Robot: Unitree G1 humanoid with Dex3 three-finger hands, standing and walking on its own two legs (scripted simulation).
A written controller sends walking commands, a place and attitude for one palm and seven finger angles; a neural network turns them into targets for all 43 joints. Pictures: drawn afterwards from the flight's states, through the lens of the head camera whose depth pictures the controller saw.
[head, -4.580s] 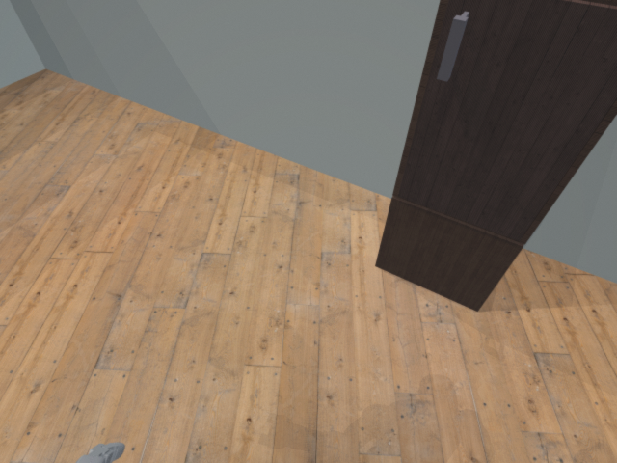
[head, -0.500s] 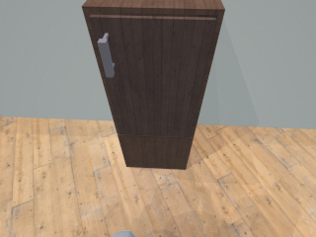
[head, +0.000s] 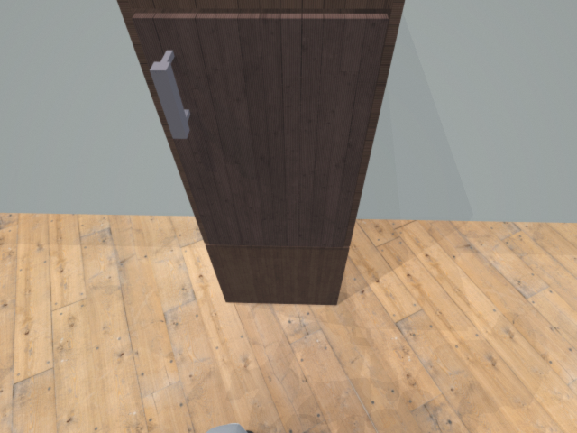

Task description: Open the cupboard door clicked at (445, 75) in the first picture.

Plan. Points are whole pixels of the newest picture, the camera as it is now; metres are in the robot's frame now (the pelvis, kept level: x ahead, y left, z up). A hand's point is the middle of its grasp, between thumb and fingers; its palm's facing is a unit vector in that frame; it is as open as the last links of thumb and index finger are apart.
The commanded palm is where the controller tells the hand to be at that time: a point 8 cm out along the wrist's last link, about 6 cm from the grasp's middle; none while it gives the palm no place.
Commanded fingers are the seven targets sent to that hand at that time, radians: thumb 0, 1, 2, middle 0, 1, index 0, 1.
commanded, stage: come to a stop and stand still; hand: left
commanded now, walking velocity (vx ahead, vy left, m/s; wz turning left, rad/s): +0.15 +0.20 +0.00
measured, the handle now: (174, 95) +0.58 +0.23 +0.15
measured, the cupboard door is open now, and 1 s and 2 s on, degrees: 0 0 0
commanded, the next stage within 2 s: look again from close up in 0.74 s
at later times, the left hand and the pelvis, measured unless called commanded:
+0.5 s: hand out of the picture +0.01 +0.20 -0.17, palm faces +0.06 -0.98 -0.20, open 7.4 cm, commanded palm none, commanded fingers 0.00 0.90 0.90 -0.20 -0.30 -0.20 -0.30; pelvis +0.00 +0.01 +0.01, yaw +1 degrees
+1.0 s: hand out of the picture +0.00 +0.19 -0.16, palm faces +0.01 -0.98 -0.22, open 7.4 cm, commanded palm none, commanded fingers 0.00 0.90 0.90 -0.20 -0.30 -0.20 -0.30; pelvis +0.00 +0.02 +0.01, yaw +1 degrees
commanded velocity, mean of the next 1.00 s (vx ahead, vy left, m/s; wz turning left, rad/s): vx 0.00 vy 0.03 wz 0.00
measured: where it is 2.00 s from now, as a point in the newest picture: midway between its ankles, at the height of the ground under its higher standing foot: outside the picture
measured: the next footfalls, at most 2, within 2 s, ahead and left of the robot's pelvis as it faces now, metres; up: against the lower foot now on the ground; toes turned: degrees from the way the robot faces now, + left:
right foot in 0.02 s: +0.04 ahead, -0.13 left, +0.00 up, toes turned -6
left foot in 0.34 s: +0.06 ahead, +0.12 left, +0.00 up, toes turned +8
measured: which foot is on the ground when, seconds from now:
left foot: down 0.00-0.02, up 0.04-0.32, down 0.34-1.00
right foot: up 0.00-0.00, down 0.02-1.00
